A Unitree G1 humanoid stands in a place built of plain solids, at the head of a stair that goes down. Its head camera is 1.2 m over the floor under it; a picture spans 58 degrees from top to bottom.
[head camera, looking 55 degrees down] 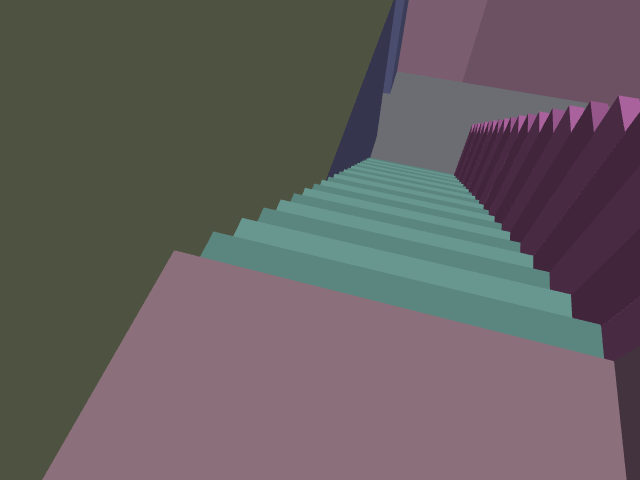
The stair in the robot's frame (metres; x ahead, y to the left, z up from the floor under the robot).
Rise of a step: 0.19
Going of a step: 0.23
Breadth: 1.45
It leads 16 degrees to the right of straight ahead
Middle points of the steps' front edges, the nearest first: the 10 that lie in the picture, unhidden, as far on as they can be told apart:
0.60 -0.21 0.00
0.82 -0.27 -0.19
1.04 -0.34 -0.39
1.26 -0.40 -0.58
1.48 -0.46 -0.78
1.71 -0.53 -0.97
1.93 -0.59 -1.17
2.15 -0.65 -1.36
2.37 -0.72 -1.56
2.59 -0.78 -1.75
